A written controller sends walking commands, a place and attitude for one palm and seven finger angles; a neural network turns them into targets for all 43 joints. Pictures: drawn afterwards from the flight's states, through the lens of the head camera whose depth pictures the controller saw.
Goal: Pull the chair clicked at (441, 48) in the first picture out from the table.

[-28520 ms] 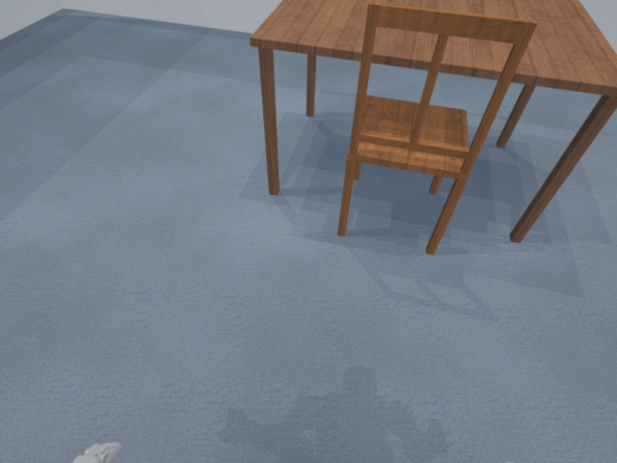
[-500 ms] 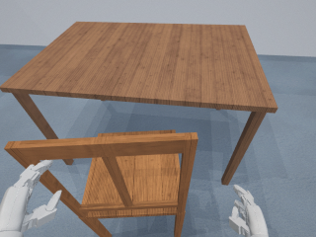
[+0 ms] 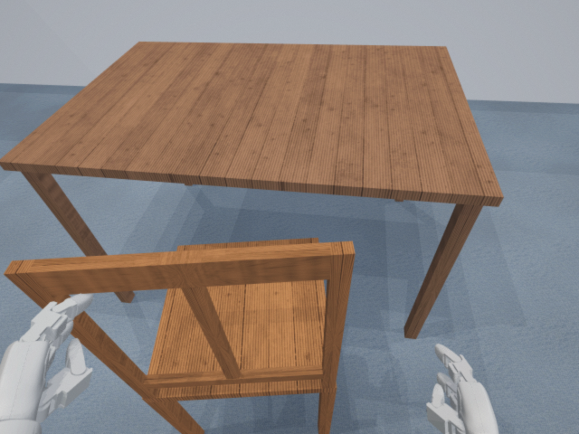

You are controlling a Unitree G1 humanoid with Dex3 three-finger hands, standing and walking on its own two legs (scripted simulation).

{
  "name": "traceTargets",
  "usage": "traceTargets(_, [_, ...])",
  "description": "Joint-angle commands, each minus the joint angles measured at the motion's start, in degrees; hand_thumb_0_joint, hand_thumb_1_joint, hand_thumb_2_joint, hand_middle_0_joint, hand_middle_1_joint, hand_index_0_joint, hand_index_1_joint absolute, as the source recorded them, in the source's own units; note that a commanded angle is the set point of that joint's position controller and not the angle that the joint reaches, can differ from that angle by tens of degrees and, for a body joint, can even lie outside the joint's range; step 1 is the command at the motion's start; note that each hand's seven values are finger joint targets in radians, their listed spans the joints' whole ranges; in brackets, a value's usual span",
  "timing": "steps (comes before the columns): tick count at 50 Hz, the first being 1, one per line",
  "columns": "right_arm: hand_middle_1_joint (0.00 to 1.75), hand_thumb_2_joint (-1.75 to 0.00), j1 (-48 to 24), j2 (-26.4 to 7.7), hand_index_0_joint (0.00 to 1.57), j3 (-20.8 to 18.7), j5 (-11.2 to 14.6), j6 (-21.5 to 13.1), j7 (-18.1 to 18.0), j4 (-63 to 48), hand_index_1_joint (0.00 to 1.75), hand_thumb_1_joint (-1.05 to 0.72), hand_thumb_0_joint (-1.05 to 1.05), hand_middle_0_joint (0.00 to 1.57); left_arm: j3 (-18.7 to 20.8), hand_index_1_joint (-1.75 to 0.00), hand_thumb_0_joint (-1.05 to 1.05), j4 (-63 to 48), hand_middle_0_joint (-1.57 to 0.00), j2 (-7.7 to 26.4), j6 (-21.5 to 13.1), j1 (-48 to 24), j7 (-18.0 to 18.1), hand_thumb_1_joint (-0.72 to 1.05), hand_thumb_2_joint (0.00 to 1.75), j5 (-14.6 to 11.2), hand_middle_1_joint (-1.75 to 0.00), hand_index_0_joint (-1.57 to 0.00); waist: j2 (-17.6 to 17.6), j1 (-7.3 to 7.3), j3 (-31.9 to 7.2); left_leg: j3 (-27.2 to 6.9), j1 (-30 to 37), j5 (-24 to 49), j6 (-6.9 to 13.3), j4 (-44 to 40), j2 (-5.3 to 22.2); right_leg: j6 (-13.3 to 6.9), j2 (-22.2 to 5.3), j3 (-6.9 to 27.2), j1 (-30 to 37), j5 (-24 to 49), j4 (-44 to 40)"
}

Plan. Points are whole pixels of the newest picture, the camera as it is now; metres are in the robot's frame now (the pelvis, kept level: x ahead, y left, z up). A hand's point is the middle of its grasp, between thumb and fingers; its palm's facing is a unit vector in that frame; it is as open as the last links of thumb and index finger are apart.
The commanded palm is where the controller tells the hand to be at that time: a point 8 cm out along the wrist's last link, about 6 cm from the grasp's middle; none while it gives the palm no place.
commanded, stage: step back with the hand held close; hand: left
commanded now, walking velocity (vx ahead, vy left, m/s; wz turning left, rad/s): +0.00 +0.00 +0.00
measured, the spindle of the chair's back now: (216, 337) +0.27 +0.17 -0.07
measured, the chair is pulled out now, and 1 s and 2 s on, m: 0.22 0.22 0.22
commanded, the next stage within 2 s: stop stepping back and stand still in 0.96 s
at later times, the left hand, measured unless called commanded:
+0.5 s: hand out of the picture +0.12 +0.26 +0.20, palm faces +0.42 -0.73 -0.53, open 7.1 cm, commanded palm +0.07 +0.31 +0.18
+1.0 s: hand out of the picture +0.03 +0.29 +0.19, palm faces +0.52 -0.72 -0.46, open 7.4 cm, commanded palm -0.02 +0.33 +0.18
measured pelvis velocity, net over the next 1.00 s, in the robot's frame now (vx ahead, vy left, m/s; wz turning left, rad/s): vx -0.16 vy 0.03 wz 0.01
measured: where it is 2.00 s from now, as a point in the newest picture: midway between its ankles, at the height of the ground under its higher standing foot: outside the picture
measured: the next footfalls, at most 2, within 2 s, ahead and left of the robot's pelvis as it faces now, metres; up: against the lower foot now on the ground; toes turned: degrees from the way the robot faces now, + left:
left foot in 1.06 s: -0.06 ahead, +0.16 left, +0.00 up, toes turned +4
right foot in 1.26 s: -0.15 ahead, -0.09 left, +0.00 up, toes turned +0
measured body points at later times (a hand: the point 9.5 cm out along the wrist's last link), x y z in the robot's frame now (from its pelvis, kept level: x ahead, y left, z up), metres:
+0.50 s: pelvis -0.07 +0.01 +0.00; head -0.05 -0.01 +0.45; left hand +0.10 +0.30 +0.22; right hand +0.11 -0.22 -0.09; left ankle -0.03 +0.14 -0.73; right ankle -0.03 -0.11 -0.73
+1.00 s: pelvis -0.16 +0.03 -0.02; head -0.16 +0.02 +0.43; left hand +0.00 +0.33 +0.21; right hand +0.01 -0.21 -0.10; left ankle -0.08 +0.15 -0.71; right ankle -0.03 -0.10 -0.73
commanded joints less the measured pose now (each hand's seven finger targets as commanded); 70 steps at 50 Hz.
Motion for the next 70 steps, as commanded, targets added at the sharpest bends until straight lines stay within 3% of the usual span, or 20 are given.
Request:
traceTargets(1, [0.30,-0.90,-7.81,-5.45,0.20,-1.93,0.18,-3.38,-0.61,-9.26,0.30,-0.90,0.00,0.20,15.34,-0.30,0.00,-29.15,-0.20,13.80,-14.07,-16.99,4.56,0.90,0.90,0.73,-0.30,-0.20,5.93,-0.96,-10.38,1.56,0.90,21.41,2.20,-3.14,0.53,-0.54,-2.49,1.27,2.51,21.19,-3.25])
traceTargets(2, [0.30,-0.90,-3.18,-6.40,0.20,-3.33,1.93,0.33,-0.89,-12.65,0.30,-0.90,0.00,0.20,23.85,-0.30,0.00,-29.39,-0.20,26.39,-16.75,-30.01,2.90,0.90,0.90,-0.80,-0.30,-0.20,1.58,-1.39,-5.19,-0.52,-0.27,21.46,3.10,-1.64,3.68,-0.28,-5.04,7.96,-2.10,28.15,-6.47])
traceTargets(6, [0.30,-0.90,-4.06,-5.79,0.20,-2.65,1.54,3.81,-1.17,-15.05,0.30,-0.90,0.00,0.20,17.52,-0.30,0.00,-25.82,-0.20,17.51,-16.67,-23.39,1.60,0.90,0.90,-0.31,-0.30,-0.20,6.40,-2.57,-10.46,-0.25,1.95,25.18,2.46,-2.12,4.03,-0.74,-7.05,6.96,0.95,33.25,-4.30])
traceTargets(10, [0.30,-0.90,-5.19,-5.63,0.20,-2.70,1.01,5.52,-0.71,-16.85,0.30,-0.90,0.00,0.20,18.62,-0.30,0.00,-29.30,-0.20,17.36,-17.45,-15.36,2.28,0.90,0.90,0.02,-0.30,-0.20,11.49,-1.50,-14.79,-2.39,2.65,34.26,3.30,-3.80,6.55,0.18,-4.44,4.52,2.63,26.15,-1.48])
traceTargets(19, [0.30,-0.90,-4.72,-5.62,0.20,-4.09,0.72,6.01,-1.54,-15.78,0.30,-0.90,0.00,0.20,23.48,-0.30,0.00,-31.56,-0.20,19.16,-19.95,-7.23,3.50,0.90,0.90,-1.10,-0.30,-0.20,7.66,-2.31,-17.01,-4.17,-5.09,23.36,2.74,-2.60,6.30,-1.30,-6.53,7.30,1.54,24.20,-1.76])
traceTargets(24, [0.30,-0.90,-3.87,-5.06,0.20,-5.69,0.59,7.92,-0.96,-12.62,0.30,-0.90,0.00,0.20,20.90,-0.30,0.00,-7.58,-0.20,8.23,-19.49,0.88,2.86,0.90,0.90,-0.94,-0.30,-0.20,-4.03,-4.14,-10.59,-2.24,-9.42,5.10,2.30,-0.97,3.85,-1.98,-7.97,9.85,-7.41,9.60,-9.13])
traceTargets(28, [0.30,-0.90,-5.69,-5.02,0.20,-5.05,1.17,9.00,-0.47,-12.95,0.30,-0.90,0.00,0.20,17.00,-0.30,0.00,-4.43,-0.20,8.02,-19.21,-7.45,2.17,0.90,0.90,-0.07,-0.30,-0.20,-13.93,-4.43,-4.37,0.43,-9.58,-4.65,2.37,6.92,1.84,-3.33,-12.29,11.77,-21.06,-7.81,-14.38])
traceTargets(31, [0.30,-0.90,-6.50,-5.78,0.20,-4.03,0.62,9.02,-0.66,-14.55,0.30,-0.90,0.00,0.20,16.01,-0.30,0.00,-8.93,-0.20,8.81,-19.55,-9.65,2.20,0.90,0.90,0.65,-0.30,-0.20,-9.27,-3.97,-3.31,-2.58,-12.94,-7.70,4.21,-1.21,4.16,-1.58,-8.96,9.05,-19.82,-9.77,-10.54])
traceTargets(35, [0.30,-0.90,-6.52,-6.50,0.20,-3.09,-0.11,7.89,-1.44,-16.72,0.30,-0.90,0.00,0.20,19.42,-0.30,0.00,-20.43,-0.20,12.63,-21.97,-12.68,3.38,0.90,0.90,2.35,-0.30,-0.20,7.43,-3.39,-4.66,-11.42,-27.56,-22.64,7.29,-18.15,10.22,1.39,-0.75,5.27,-4.46,-5.97,4.42])
traceTargets(41, [0.30,-0.90,-3.43,-6.56,0.20,-4.56,-0.65,5.77,-0.60,-16.38,0.30,-0.90,0.00,0.20,21.61,-0.30,0.00,-18.22,-0.20,11.51,-24.44,-8.81,2.20,0.90,0.90,3.52,-0.30,-0.20,11.54,-3.54,-3.92,-6.90,-34.78,-25.73,7.13,-14.54,9.06,1.33,1.56,4.97,3.13,-1.83,6.35])
traceTargets(44, [0.30,-0.90,-2.13,-5.59,0.20,-4.98,-0.85,5.79,-0.10,-15.12,0.30,-0.90,0.00,0.20,21.90,-0.30,0.00,-15.16,-0.20,12.08,-24.97,-8.65,1.50,0.90,0.90,2.69,-0.30,-0.20,-0.26,-3.92,-2.38,-1.91,-26.07,-19.35,4.58,-2.94,4.23,-1.16,-2.92,10.57,-9.74,-7.41,-5.33])
traceTargets(46, [0.30,-0.90,-1.08,-5.06,0.20,-5.21,-1.30,6.18,0.15,-13.51,0.30,-0.90,0.00,0.20,21.17,-0.30,0.00,-15.70,-0.20,12.20,-25.12,-11.03,1.65,0.90,0.90,1.82,-0.30,-0.20,-10.79,-4.25,-3.66,3.31,-11.80,-11.15,1.33,18.01,-0.70,-6.59,-12.76,21.78,-27.20,-17.31,-17.87])
traceTargets(48, [0.30,-0.90,-0.60,-4.17,0.20,-4.63,-1.63,7.29,1.14,-11.70,0.30,-0.90,0.00,0.20,20.42,-0.30,0.00,-13.70,-0.20,11.95,-23.75,-13.17,2.23,0.90,0.90,1.57,-0.30,-0.20,-16.68,-4.62,-7.46,3.66,-5.16,-7.90,1.27,27.61,-0.29,-8.32,-17.83,21.83,-31.14,-18.34,-21.15])
traceTargets(51, [0.30,-0.90,-1.20,-5.11,0.20,-3.38,-1.23,8.04,0.55,-12.96,0.30,-0.90,0.00,0.20,18.47,-0.30,0.00,-13.31,-0.20,10.25,-22.74,-15.03,2.52,0.90,0.90,1.87,-0.30,-0.20,-11.12,-5.77,-2.77,-0.55,-6.86,-13.22,3.85,3.62,2.93,-1.94,-10.15,12.43,-29.62,-17.00,-11.40])
traceTargets(53, [0.30,-0.90,-3.09,-7.91,0.20,-4.31,-1.25,7.62,-0.08,-13.61,0.30,-0.90,0.00,0.20,19.46,-0.30,0.00,-17.20,-0.20,10.32,-23.69,-14.42,3.08,0.90,0.90,2.63,-0.30,-0.20,11.05,-5.32,-5.19,-17.07,-22.45,-17.76,11.44,-15.52,15.95,2.63,2.27,4.18,-16.25,-5.96,21.79])
traceTargets(55, [0.30,-0.90,-3.22,-5.60,0.20,-6.07,-1.16,6.53,0.67,-14.40,0.30,-0.90,0.00,0.20,20.66,-0.30,0.00,-19.29,-0.20,10.82,-24.27,-13.66,2.45,0.90,0.90,1.88,-0.30,-0.20,11.73,-5.23,-7.64,-19.43,-27.37,-18.53,12.36,-19.01,18.38,2.68,3.76,9.07,-14.48,-7.18,44.56])
traceTargets(61, [0.30,-0.90,-2.67,-4.78,0.20,-4.40,-0.78,5.37,1.79,-12.89,0.30,-0.90,0.00,0.20,21.68,-0.30,0.00,-21.58,-0.20,12.44,-23.61,-8.49,1.12,0.90,0.90,1.54,-0.30,-0.20,7.21,-3.76,-5.41,-3.07,-20.15,-21.45,3.71,-6.93,6.61,-0.99,2.32,3.29,-2.43,-5.34,-7.01])
traceTargets(64, [0.30,-0.90,-0.39,-4.56,0.20,-4.56,-0.42,5.04,1.72,-10.75,0.30,-0.90,0.00,0.20,19.96,-0.30,0.00,-17.77,-0.20,12.46,-22.70,-14.62,0.86,0.90,0.90,0.50,-0.30,-0.20,-13.21,-4.91,-7.22,3.42,-12.09,-5.67,0.67,25.39,-1.45,-10.23,-15.67,27.92,-15.50,-6.94,-20.79])
traceTargets(65, [0.30,-0.90,0.00,-5.33,0.20,-5.23,-0.08,5.59,1.53,-9.70,0.30,-0.90,0.00,0.20,19.39,-0.30,0.00,-14.28,-0.20,11.43,-21.36,-12.80,1.07,0.90,0.90,0.30,-0.30,-0.20,-15.26,-5.43,-6.03,1.54,-10.44,-2.42,1.08,27.09,-0.46,-10.38,-16.27,27.26,-17.40,-7.46,-20.67])
traceTargets(70, [0.30,-0.90,-3.55,-5.28,0.20,-3.75,-0.66,5.61,0.76,-10.73,0.30,-0.90,0.00,0.20,18.14,-0.30,0.00,-10.04,-0.20,9.05,-22.38,-10.77,1.55,0.90,0.90,1.61,-0.30,-0.20,-1.13,-4.86,-2.86,-1.93,-6.53,-0.09,4.86,-8.83,3.43,-2.07,-6.17,12.32,-9.93,2.66,-9.32])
